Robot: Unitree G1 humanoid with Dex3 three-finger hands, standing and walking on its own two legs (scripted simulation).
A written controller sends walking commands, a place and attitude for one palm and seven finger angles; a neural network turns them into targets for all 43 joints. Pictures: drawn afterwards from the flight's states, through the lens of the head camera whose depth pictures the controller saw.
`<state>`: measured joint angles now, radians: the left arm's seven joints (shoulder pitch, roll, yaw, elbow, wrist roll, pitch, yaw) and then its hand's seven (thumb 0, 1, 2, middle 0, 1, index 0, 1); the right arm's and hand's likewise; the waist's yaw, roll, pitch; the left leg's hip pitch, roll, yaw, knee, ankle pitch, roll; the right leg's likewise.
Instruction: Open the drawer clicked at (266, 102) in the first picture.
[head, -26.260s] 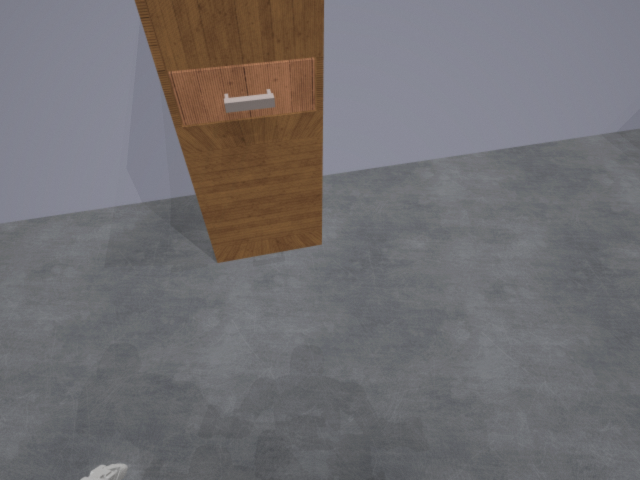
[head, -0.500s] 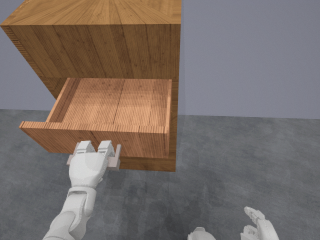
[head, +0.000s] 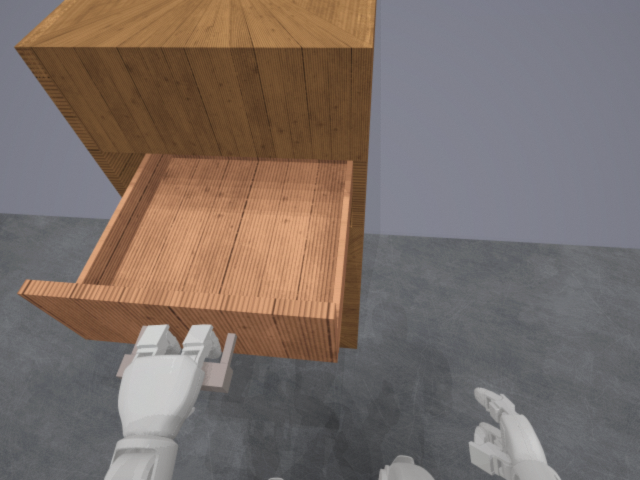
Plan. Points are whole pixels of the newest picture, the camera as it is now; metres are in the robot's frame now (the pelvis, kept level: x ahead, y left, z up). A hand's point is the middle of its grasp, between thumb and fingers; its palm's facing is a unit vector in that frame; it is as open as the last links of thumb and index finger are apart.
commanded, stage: pull the drawer open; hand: left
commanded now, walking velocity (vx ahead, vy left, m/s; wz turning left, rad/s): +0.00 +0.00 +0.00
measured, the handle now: (181, 355) +0.27 +0.21 -0.01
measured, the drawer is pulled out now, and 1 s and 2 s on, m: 0.25 0.30 0.30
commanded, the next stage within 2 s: open the thumb to release the handle in 0.70 s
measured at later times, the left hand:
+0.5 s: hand (169, 442) +0.17 +0.20 -0.03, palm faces -0.05 -0.10 -0.99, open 6.1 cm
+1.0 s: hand (157, 439) +0.17 +0.21 -0.03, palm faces -0.03 -0.07 -1.00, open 6.5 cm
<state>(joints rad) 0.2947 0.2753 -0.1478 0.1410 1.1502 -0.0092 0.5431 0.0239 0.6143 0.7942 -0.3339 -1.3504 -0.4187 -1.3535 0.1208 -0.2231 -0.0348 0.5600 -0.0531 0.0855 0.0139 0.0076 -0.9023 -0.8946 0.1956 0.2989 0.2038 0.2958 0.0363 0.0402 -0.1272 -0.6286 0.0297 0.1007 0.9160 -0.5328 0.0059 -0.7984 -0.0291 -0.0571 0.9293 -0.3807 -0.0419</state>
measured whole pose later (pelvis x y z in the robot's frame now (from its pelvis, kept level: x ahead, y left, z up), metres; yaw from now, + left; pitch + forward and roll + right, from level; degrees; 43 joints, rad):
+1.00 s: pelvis +0.00 +0.00 -0.03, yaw -2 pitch +18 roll +2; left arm 0.60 0.32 -0.04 -0.11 1.10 -0.10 0.58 0.00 0.54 0.73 -0.35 -1.32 -0.42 -1.33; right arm 0.13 -0.25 -0.04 0.51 -0.08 0.08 0.02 0.01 -0.90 -0.89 0.19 0.30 0.20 0.30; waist 0.07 0.04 -0.16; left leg -0.77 0.00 0.06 1.09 -0.63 0.00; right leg -0.97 -0.01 -0.02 1.11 -0.45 -0.05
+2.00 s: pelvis -0.02 -0.01 +0.00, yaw -1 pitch +11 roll +2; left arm 0.42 0.34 -0.09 0.00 1.06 -0.03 0.49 0.00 -0.49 0.30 -0.33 -1.20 -0.42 -1.23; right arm 0.14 -0.23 -0.02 0.56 -0.05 0.05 -0.05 0.01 -0.90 -0.89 0.20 0.30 0.20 0.30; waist 0.06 0.05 -0.09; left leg -0.58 -0.01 0.03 0.89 -0.50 -0.01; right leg -0.75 -0.02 -0.04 0.90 -0.33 -0.05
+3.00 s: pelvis +0.01 +0.02 +0.05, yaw -2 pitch +2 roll +0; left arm 0.58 0.42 -0.05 -0.53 0.92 0.07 0.20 0.00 -0.49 0.30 -0.32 -1.20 -0.32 -1.20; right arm 0.13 -0.27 0.02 0.49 0.00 0.11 0.04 0.01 -0.90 -0.89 0.19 0.30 0.20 0.30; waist 0.12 0.12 -0.05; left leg -0.19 0.00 0.04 0.55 -0.40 0.02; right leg -0.36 0.00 -0.03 0.56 -0.24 -0.01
